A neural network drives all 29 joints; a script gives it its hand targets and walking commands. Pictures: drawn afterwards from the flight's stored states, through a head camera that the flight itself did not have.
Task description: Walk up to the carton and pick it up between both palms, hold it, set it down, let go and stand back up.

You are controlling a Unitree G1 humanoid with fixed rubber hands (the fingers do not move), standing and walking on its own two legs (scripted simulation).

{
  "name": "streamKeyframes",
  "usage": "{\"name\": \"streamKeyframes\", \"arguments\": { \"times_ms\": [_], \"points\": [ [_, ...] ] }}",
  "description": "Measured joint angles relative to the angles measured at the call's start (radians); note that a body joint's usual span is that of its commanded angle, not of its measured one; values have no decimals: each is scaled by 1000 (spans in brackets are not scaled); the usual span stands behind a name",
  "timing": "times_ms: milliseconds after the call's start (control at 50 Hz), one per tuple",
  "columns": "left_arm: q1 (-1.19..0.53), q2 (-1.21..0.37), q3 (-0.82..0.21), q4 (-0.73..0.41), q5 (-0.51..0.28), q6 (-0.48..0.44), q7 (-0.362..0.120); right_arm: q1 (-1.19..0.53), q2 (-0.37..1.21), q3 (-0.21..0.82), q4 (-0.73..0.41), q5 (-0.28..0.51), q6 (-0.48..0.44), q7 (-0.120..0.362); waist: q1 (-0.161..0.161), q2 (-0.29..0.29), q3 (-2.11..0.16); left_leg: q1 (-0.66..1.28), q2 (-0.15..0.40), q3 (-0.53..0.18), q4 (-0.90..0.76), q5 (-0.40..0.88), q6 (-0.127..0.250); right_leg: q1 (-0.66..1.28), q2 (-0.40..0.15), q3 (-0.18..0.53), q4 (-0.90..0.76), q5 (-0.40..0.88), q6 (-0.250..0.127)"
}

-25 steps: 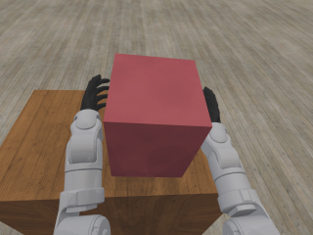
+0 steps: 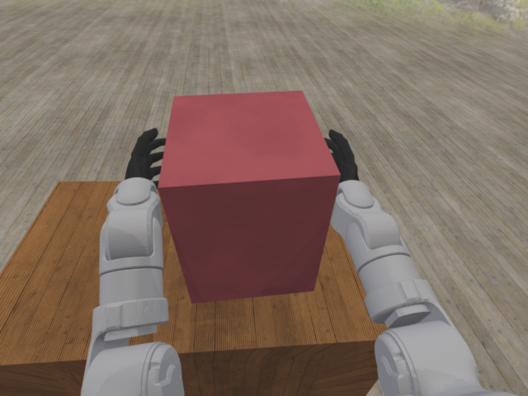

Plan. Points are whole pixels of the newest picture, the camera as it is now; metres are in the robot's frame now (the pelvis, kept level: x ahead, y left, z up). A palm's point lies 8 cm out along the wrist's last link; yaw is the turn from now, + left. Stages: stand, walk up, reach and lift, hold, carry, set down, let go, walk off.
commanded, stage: reach and lift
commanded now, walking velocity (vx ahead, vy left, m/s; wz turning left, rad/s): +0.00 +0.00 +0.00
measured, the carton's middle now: (246, 197) +0.40 -0.01 +0.15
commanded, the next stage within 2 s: hold in 0.68 s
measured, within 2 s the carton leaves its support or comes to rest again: neither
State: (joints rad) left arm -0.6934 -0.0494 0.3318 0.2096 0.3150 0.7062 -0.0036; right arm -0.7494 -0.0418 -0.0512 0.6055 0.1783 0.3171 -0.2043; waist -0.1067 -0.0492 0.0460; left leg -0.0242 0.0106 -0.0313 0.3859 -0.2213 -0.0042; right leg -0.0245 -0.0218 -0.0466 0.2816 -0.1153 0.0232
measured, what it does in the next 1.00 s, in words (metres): stands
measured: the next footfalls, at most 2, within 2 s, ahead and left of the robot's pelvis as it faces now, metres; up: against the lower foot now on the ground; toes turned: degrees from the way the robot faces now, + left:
none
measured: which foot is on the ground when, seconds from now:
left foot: down 0.00-1.00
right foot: down 0.00-1.00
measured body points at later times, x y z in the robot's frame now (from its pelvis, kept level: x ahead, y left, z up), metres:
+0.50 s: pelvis +0.01 -0.01 +0.00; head -0.04 +0.01 +0.45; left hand +0.40 +0.12 +0.22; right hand +0.39 -0.17 +0.22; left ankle +0.01 +0.12 -0.75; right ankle +0.04 -0.14 -0.75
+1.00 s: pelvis +0.00 -0.01 +0.00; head -0.07 +0.01 +0.44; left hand +0.39 +0.14 +0.24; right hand +0.39 -0.15 +0.25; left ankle +0.01 +0.12 -0.75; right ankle +0.04 -0.14 -0.75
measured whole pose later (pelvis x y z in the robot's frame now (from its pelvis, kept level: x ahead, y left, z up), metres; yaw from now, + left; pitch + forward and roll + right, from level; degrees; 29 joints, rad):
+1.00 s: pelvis +0.00 -0.01 +0.00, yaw +1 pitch -7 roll -2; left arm -0.75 -0.01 0.35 0.23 0.27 0.79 0.01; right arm -0.89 -0.08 -0.04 0.65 0.24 0.46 -0.23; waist -0.11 -0.02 -0.05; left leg -0.05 0.03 -0.06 0.40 -0.22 -0.02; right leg -0.03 -0.01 -0.07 0.26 -0.11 0.01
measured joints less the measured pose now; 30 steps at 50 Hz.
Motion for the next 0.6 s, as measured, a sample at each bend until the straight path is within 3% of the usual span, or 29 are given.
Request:
{"name": "streamKeyframes", "arguments": {
  "times_ms": [80,200,340,460,600],
  "points": [
    [-59,9,0,53,-3,13,19,-45,-4,-40,47,-22,5,22,9,12,-17,-31,-7,0,-5,12,5,-28,-6,0,-8,12,3],
    [-50,12,-26,69,-41,-1,54,-45,-19,-37,41,-14,14,26,-2,27,-60,-31,-2,-13,0,1,2,-11,-1,-13,-30,11,4],
    [-54,-8,29,92,2,26,25,-87,-25,-29,99,-7,62,26,-12,15,-49,13,6,-7,-13,-6,-2,19,6,-7,-21,-5,-2],
    [-1,4,-11,-23,-48,31,41,-56,-42,29,-7,52,62,-6,-25,34,-35,-4,18,-16,10,-15,-13,18,19,-15,-29,1,-6],
    [-44,-4,40,33,-16,56,5,-77,-39,29,25,39,103,-19,2,44,-43,12,14,-8,-12,-3,-7,15,14,-8,-15,-4,-8]
  ]
}}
